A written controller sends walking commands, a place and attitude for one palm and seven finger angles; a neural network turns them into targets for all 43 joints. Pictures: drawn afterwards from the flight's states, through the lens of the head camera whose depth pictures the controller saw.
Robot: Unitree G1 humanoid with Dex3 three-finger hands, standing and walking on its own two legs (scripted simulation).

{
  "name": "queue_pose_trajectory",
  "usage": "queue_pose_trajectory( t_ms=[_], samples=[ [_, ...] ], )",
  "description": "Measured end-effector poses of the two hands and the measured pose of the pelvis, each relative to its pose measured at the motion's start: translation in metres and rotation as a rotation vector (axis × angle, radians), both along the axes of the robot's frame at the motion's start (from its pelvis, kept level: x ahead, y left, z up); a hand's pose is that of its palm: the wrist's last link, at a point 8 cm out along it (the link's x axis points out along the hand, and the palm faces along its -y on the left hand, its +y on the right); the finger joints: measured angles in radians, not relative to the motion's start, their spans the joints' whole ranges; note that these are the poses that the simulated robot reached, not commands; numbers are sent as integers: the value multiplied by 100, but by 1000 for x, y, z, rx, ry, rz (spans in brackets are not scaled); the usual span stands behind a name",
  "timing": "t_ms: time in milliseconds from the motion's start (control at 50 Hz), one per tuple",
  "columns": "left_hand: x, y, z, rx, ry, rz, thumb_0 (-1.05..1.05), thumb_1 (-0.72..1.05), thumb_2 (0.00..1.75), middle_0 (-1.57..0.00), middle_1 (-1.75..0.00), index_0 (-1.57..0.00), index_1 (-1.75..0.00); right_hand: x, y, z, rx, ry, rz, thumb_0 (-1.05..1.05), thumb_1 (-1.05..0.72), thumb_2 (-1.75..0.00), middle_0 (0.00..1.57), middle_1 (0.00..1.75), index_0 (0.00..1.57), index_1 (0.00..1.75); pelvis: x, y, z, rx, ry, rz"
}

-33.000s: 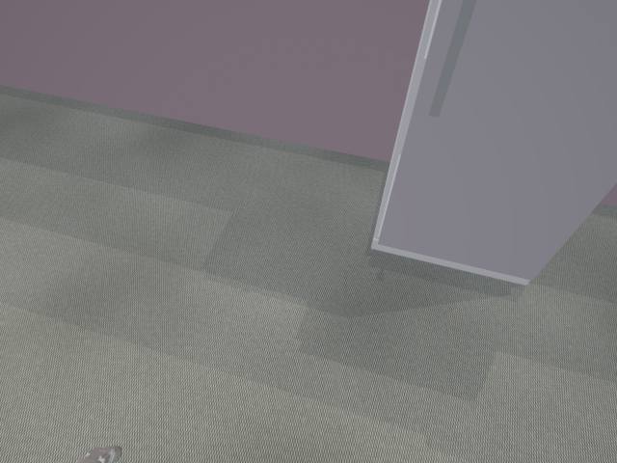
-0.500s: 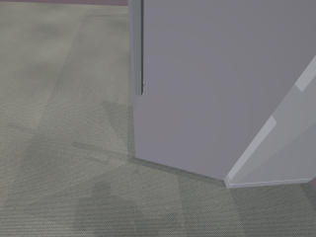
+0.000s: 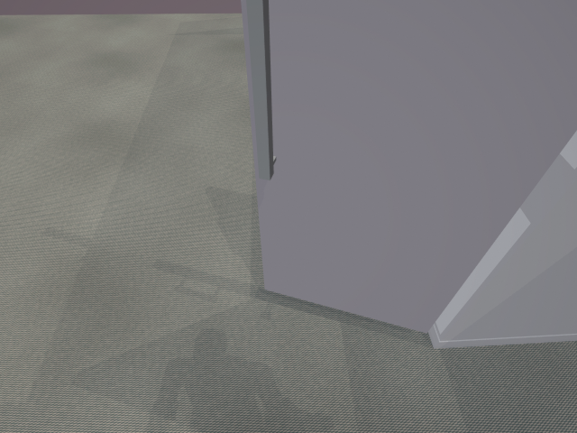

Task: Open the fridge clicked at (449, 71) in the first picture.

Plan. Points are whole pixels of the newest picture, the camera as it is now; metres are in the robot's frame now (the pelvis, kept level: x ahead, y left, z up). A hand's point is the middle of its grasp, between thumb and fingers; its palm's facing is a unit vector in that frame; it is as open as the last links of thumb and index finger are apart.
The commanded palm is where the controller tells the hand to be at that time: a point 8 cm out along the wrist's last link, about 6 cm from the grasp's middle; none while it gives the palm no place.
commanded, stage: let the arm hang, fingers relaxed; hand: left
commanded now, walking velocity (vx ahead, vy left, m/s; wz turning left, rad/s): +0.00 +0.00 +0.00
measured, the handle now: (265, 71) +0.67 +0.10 +0.18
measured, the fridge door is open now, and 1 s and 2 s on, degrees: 70 70 70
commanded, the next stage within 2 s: look to check the result in 0.32 s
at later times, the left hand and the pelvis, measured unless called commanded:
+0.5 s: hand out of the picture +0.10 +0.21 -0.16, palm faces -0.04 -0.96 -0.29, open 7.4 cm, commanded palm none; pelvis +0.02 -0.02 +0.00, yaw -1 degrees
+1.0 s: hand out of the picture +0.09 +0.21 -0.16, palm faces -0.03 -0.95 -0.30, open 7.4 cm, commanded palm none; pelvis +0.04 -0.02 +0.00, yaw -2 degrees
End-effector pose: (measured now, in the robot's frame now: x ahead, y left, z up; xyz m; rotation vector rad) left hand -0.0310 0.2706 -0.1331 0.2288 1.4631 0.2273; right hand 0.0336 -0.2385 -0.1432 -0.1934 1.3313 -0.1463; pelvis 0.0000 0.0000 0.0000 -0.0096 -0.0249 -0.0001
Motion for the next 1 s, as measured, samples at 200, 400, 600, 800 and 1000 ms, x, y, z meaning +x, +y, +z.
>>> queue_pose_trajectory(
  t_ms=[200, 400, 600, 800, 1000],
  samples=[
    [81, -3, 9, 19, -183, -73, 0, 90, 90, -20, -30, -20, -30, 32, -33, 9, -46, -79, 3, 1, -90, -90, 20, 30, 20, 30, 10, -9, 2, 10, -7, -7],
    [119, -15, 7, 1, -214, -114, 0, 90, 90, -20, -30, -20, -30, 37, -67, 21, -115, -58, -7, 1, -90, -90, 20, 30, 20, 30, 20, -18, 3, 11, -4, -17],
    [122, -19, 4, 3, -170, -110, 0, 90, 90, -20, -30, -20, -30, 40, -70, 20, -116, -21, -8, 1, -90, -90, 20, 30, 20, 30, 29, -24, 3, 11, 2, -24],
    [119, -20, 5, 7, -146, -99, 0, 90, 90, -20, -30, -20, -30, 54, -60, 15, -88, -33, -2, 1, -90, -90, 20, 30, 20, 30, 35, -24, 3, 14, 2, -29],
    [119, -20, 5, 6, -152, -92, 0, 90, 90, -20, -30, -20, -30, 64, -55, 16, -80, -59, 2, 1, -90, -90, 20, 30, 20, 30, 38, -22, 4, 16, -2, -29]
  ],
)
